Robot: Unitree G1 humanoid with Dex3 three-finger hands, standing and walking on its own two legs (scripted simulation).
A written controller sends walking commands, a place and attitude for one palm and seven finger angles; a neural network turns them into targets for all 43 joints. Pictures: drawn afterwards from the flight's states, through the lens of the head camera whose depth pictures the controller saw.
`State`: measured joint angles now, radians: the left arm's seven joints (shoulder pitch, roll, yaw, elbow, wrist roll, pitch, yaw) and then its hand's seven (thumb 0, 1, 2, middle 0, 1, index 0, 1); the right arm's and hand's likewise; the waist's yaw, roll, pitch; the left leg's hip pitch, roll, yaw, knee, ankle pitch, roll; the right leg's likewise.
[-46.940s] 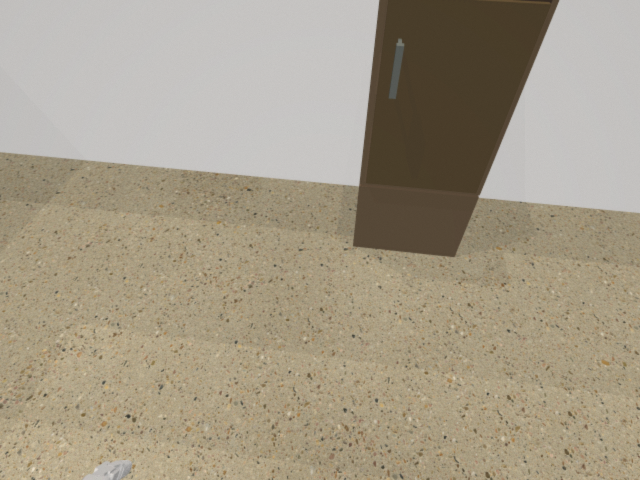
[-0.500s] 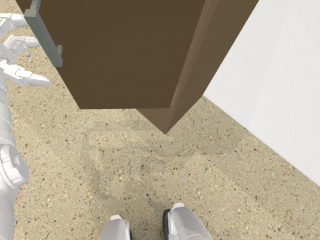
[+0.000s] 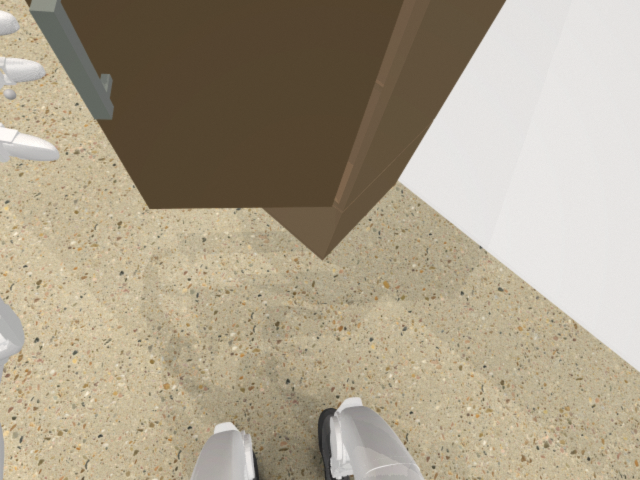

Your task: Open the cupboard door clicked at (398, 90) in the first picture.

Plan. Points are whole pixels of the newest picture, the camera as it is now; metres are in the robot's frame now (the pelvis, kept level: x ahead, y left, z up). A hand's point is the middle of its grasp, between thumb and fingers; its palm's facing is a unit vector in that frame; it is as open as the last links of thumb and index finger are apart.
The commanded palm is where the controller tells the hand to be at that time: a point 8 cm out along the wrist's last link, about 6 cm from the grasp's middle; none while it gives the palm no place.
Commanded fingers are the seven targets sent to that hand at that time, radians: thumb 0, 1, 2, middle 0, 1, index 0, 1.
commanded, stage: move the hooked fingers beside the handle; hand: left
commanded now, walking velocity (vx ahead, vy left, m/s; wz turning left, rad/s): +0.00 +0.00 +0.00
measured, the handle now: (81, 52) +0.59 +0.21 +0.09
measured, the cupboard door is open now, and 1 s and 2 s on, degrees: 46 46 46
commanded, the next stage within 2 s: slide the fingers in behind the handle in 0.94 s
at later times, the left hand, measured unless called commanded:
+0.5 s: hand (4, 91) +0.53 +0.27 +0.09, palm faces -0.01 -1.00 -0.02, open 14.0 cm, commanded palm +0.52 +0.31 +0.08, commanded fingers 0.00 -0.50 0.30 -0.30 -1.20 -0.30 -1.20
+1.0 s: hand out of the picture +0.51 +0.28 +0.10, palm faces -0.02 -1.00 -0.01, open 14.0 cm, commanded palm +0.50 +0.32 +0.09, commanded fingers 0.00 -0.50 0.30 -0.30 -1.20 -0.30 -1.20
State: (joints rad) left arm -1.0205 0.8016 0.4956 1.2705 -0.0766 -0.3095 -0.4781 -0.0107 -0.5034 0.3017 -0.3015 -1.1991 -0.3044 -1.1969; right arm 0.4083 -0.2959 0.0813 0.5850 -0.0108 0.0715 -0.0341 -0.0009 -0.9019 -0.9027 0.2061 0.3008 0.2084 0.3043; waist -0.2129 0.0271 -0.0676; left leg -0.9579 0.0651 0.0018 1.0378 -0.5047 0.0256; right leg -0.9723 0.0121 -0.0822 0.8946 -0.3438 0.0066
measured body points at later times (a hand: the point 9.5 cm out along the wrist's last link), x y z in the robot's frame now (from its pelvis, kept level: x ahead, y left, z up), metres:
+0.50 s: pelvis +0.01 +0.00 +0.00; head +0.17 +0.04 +0.42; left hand +0.52 +0.33 +0.10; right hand +0.00 -0.26 -0.09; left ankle -0.02 +0.10 -0.67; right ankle +0.04 -0.13 -0.67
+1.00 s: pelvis +0.00 +0.00 +0.00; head +0.16 +0.04 +0.42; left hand +0.51 +0.34 +0.10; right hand +0.00 -0.27 -0.09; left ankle -0.02 +0.10 -0.67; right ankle +0.04 -0.13 -0.67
